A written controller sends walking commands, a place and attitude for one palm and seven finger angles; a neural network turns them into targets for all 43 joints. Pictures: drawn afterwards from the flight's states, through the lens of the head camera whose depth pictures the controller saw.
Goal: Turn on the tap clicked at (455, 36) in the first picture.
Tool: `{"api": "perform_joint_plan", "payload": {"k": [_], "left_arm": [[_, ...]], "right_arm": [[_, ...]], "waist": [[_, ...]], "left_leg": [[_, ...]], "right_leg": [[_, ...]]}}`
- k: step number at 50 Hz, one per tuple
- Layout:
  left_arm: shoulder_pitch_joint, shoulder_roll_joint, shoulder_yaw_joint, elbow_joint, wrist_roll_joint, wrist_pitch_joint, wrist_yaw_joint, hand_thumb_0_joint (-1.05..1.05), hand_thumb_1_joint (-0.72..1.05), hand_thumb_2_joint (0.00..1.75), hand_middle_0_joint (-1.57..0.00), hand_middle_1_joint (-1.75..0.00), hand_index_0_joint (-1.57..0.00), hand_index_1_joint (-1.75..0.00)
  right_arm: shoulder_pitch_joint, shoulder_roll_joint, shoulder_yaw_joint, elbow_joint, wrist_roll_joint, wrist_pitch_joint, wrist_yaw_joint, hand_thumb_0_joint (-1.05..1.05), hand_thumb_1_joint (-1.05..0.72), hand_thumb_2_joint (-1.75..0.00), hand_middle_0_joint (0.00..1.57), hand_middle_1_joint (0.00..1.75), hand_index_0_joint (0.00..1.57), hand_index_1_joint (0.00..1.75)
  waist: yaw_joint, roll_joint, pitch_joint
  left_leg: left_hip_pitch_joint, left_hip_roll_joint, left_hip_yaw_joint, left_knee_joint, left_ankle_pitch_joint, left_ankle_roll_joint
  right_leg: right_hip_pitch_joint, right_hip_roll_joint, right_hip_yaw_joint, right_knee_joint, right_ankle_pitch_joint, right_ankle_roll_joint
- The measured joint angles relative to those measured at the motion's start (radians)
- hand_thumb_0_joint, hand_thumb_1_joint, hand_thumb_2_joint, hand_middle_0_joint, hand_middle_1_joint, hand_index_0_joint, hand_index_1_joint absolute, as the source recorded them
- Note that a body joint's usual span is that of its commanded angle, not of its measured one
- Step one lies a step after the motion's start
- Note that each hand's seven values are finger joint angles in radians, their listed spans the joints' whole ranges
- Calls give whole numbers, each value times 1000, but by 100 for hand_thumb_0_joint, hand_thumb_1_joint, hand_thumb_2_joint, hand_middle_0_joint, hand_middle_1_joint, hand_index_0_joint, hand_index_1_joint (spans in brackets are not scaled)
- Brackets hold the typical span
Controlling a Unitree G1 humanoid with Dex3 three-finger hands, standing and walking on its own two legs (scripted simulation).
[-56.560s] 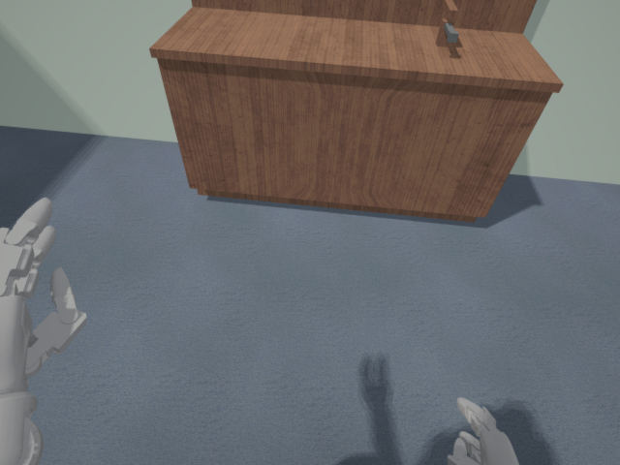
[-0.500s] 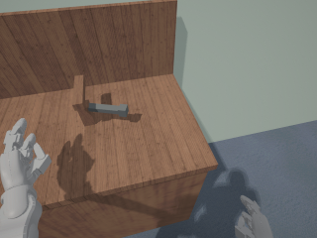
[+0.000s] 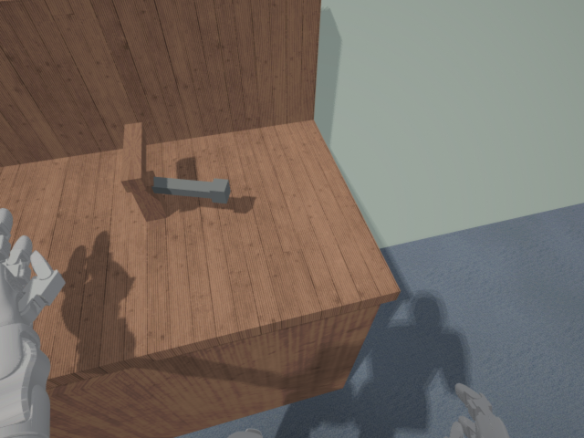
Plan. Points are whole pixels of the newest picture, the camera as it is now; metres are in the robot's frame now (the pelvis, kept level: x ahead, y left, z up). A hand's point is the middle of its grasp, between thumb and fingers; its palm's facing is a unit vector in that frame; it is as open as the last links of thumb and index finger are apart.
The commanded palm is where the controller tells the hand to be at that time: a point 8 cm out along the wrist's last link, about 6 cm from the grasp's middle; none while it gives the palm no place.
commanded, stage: reach beside the lever's end, fingers flat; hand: left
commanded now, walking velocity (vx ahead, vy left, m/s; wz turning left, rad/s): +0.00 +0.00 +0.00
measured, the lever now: (220, 191) +0.47 +0.16 +0.06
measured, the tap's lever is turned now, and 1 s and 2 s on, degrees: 68 68 68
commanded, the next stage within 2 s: push the lever round in 0.86 s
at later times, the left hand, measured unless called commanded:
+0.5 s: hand (52, 256) +0.32 +0.37 +0.06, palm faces +0.56 -0.82 -0.11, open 7.8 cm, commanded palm +0.27 +0.40 +0.05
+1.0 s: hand (55, 268) +0.30 +0.36 +0.05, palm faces +0.54 -0.84 -0.09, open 7.8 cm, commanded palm +0.26 +0.39 +0.05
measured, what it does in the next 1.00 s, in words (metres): stands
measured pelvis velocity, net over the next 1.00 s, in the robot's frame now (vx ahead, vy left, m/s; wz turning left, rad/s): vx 0.01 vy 0.02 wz -0.02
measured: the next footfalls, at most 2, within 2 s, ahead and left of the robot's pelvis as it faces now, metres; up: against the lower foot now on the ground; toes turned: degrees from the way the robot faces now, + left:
none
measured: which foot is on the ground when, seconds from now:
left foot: down 0.00-1.00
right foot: down 0.00-1.00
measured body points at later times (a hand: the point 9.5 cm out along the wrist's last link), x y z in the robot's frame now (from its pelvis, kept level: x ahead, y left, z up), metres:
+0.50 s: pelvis -0.01 +0.00 -0.01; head +0.06 +0.01 +0.43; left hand +0.28 +0.41 +0.06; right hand +0.09 -0.28 -0.12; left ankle +0.05 +0.12 -0.71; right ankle -0.01 -0.10 -0.71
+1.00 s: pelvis +0.01 +0.02 -0.01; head +0.05 +0.03 +0.44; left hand +0.27 +0.40 +0.06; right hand +0.14 -0.24 -0.11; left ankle +0.05 +0.12 -0.71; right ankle -0.01 -0.10 -0.71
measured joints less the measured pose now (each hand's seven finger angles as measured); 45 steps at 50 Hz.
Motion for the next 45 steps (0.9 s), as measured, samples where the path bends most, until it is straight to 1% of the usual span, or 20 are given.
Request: {"api": "perform_joint_plan", "payload": {"k": [6, 10, 15, 19, 23, 26, 29, 35, 40, 45], "left_arm": [[-101, 51, 40, 122, 7, -15, -22, 1, 90, 90, -17, -17, -16, -17], [-147, 94, 72, 203, 8, -27, -47, 1, 90, 90, -16, -16, -15, -16], [-183, 144, 111, 307, 1, -37, -94, 1, 90, 90, -16, -15, -15, -15], [-205, 161, 136, 355, 6, -64, -112, 1, 90, 90, -16, -15, -15, -15], [-212, 154, 142, 350, 8, -104, -118, 1, 90, 90, -16, -15, -15, -15], [-207, 143, 138, 337, 5, -118, -123, 1, 90, 90, -16, -15, -15, -15], [-193, 133, 132, 321, 5, -112, -124, 1, 90, 90, -16, -15, -15, -15], [-155, 121, 127, 289, 12, -91, -97, 1, 90, 90, -16, -15, -15, -15], [-133, 114, 130, 257, 10, -93, -78, 1, 90, 90, -16, -15, -15, -15], [-84, 75, 82, 172, 0, -107, -77, 1, 90, 90, -16, -15, -15, -15]], "right_arm": [[0, 2, 7, -1, -4, 12, -7, 1, -90, -90, 20, 30, 21, 30], [13, -3, 8, -8, -4, 26, -5, 1, -90, -90, 20, 30, 21, 30], [42, -14, 6, -14, -2, 46, 0, 1, -90, -90, 20, 30, 21, 30], [62, -26, 0, -14, -5, 57, 5, 1, -90, -90, 20, 30, 21, 30], [74, -31, -7, -7, -9, 65, 11, 1, -90, -90, 20, 30, 21, 30], [79, -28, -9, -5, -9, 71, 14, 1, -90, -90, 20, 30, 21, 30], [79, -20, -8, -9, -8, 75, 15, 1, -90, -90, 20, 30, 21, 30], [74, -6, -1, -35, -10, 78, 19, 1, -90, -90, 20, 30, 21, 30], [62, 2, 1, -46, -13, 76, 24, 1, -90, -90, 20, 30, 21, 30], [52, 1, -4, -46, -13, 68, 28, 1, -90, -90, 20, 30, 21, 30]], "waist": [[-18, -5, -2], [-30, -2, -11], [-39, -1, -24], [-40, -1, -23], [-41, -3, -20], [-44, -5, -25], [-50, -7, -32], [-56, -8, -45], [-47, -9, -45], [-29, 0, -45]], "left_leg": [[-44, 7, -5, 21, 2, -5], [-71, 14, -4, 37, -4, -6], [-107, 20, -1, 59, -13, -6], [-142, 22, -3, 85, -22, -4], [-169, 22, -3, 107, -30, 0], [-176, 22, -1, 115, -36, 3], [-172, 22, 4, 114, -40, 7], [-154, 19, 15, 104, -44, 15], [-151, 16, 16, 107, -48, 19], [-136, 8, 14, 105, -51, 23]], "right_leg": [[-43, 8, -5, 19, 2, -5], [-69, 15, -3, 30, 2, -7], [-105, 20, 0, 47, -2, -7], [-136, 22, -2, 66, -8, -5], [-160, 22, -2, 81, -14, -2], [-167, 22, 1, 86, -17, 1], [-162, 21, 6, 81, -17, 5], [-145, 18, 17, 68, -16, 13], [-138, 15, 17, 65, -18, 18], [-120, 8, 15, 59, -21, 23]]}}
